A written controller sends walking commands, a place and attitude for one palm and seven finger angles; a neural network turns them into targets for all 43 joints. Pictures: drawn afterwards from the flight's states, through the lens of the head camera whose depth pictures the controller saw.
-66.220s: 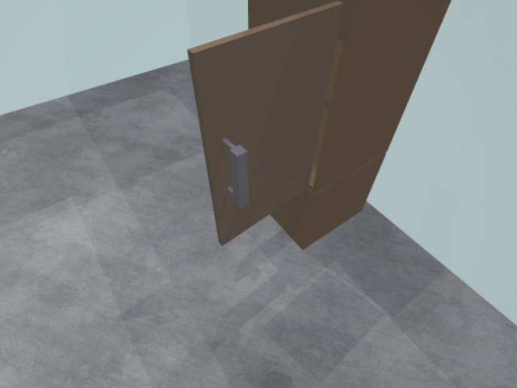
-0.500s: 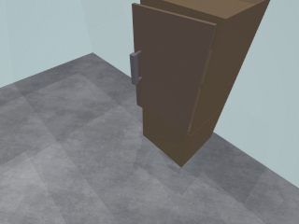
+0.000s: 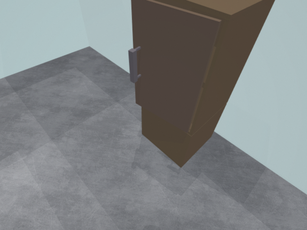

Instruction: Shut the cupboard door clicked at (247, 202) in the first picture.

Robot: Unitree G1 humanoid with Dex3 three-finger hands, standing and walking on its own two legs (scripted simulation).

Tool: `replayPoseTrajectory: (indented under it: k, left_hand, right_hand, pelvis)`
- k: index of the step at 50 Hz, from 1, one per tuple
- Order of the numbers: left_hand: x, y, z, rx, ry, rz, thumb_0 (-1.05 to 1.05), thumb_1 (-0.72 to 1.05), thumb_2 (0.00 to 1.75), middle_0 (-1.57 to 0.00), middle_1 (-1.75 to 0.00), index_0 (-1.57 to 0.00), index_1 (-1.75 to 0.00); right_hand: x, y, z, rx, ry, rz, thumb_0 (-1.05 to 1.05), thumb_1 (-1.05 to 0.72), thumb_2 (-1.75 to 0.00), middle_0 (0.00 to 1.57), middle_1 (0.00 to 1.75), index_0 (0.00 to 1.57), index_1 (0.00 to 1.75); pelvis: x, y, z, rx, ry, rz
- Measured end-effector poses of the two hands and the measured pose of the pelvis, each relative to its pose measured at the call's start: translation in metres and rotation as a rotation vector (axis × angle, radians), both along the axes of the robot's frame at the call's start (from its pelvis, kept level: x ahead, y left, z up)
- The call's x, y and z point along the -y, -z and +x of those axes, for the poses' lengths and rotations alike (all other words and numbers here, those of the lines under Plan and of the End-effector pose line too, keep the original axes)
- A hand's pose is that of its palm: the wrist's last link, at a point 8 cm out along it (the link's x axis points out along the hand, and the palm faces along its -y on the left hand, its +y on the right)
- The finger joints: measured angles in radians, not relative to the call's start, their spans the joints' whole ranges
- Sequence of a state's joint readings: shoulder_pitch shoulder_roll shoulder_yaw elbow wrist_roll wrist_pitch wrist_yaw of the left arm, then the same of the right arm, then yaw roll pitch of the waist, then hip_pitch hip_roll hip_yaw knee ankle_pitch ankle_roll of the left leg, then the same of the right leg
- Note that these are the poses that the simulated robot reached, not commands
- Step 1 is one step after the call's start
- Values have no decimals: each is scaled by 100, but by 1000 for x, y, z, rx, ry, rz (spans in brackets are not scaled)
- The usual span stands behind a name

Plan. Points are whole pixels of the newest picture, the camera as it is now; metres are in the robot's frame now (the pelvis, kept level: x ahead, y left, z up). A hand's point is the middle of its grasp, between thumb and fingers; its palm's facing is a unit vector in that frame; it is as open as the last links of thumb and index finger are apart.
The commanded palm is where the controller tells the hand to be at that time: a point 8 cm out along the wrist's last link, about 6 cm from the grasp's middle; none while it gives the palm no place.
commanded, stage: look to check the result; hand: left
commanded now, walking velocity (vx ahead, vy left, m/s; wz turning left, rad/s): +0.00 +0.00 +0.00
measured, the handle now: (136, 64) +0.83 +0.12 -0.04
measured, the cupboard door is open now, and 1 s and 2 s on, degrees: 8 8 8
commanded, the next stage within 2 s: walk to a spot facing it in 0.40 s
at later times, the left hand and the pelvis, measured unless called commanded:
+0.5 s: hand out of the picture -0.02 +0.17 -0.18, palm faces +0.03 -0.98 -0.18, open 7.3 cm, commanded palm none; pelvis +0.02 +0.00 +0.00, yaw +0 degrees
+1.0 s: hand out of the picture +0.04 +0.22 -0.18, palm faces +0.20 -0.95 -0.24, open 7.3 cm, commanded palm none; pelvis +0.01 +0.01 -0.01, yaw +11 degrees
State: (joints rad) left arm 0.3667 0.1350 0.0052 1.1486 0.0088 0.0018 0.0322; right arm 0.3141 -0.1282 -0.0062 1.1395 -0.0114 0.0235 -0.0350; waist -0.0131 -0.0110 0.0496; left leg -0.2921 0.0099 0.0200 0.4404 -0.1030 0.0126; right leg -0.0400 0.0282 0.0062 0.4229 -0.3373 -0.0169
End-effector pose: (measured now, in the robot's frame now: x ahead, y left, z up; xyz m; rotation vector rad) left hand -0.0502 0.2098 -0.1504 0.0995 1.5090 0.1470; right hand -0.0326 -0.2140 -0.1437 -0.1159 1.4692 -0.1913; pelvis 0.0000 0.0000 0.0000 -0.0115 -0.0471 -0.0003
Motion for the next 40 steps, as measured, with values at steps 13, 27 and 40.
replayPoseTrajectory:
  k: [13,27,40]
  left_hand:
    - [-3,-4,2,-26,-8,14,0,91,89,-19,-30,-20,-30]
    - [-6,-4,32,25,10,24,0,91,89,-20,-30,-20,-30]
    - [-23,15,46,97,-83,62,0,91,89,-20,-30,-20,-30]
  right_hand:
    - [1,1,31,36,-24,2,1,-90,-90,20,30,20,29]
    - [16,-2,61,86,-45,-25,1,-91,-90,20,30,20,29]
    - [18,13,77,45,-118,-34,1,-90,-90,20,30,20,29]
  pelvis:
    - [0,-1,10,-6,1,7]
    - [3,-2,20,-7,4,13]
    - [-2,18,24,3,-110,-9]
